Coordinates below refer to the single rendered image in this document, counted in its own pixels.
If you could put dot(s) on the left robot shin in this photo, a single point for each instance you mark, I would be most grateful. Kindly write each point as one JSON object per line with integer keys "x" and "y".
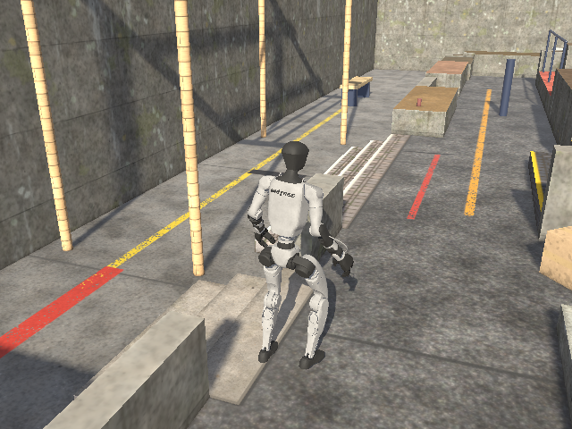
{"x": 269, "y": 319}

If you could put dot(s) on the robot left forearm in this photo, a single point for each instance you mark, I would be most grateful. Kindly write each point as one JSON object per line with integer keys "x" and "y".
{"x": 257, "y": 224}

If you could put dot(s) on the robot right hand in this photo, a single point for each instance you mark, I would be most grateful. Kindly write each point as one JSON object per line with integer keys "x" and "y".
{"x": 346, "y": 263}

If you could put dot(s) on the left robot upper arm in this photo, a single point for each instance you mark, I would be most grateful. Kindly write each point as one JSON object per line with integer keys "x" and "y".
{"x": 260, "y": 196}

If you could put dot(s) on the robot right forearm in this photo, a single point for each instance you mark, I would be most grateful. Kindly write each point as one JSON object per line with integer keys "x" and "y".
{"x": 329, "y": 243}

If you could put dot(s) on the robot head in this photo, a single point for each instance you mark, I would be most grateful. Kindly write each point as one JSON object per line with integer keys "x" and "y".
{"x": 295, "y": 155}

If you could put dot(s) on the robot left hand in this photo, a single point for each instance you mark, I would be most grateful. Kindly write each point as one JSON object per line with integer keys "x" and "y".
{"x": 265, "y": 234}

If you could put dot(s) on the right robot upper arm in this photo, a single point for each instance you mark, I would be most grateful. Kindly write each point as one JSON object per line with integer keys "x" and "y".
{"x": 315, "y": 197}

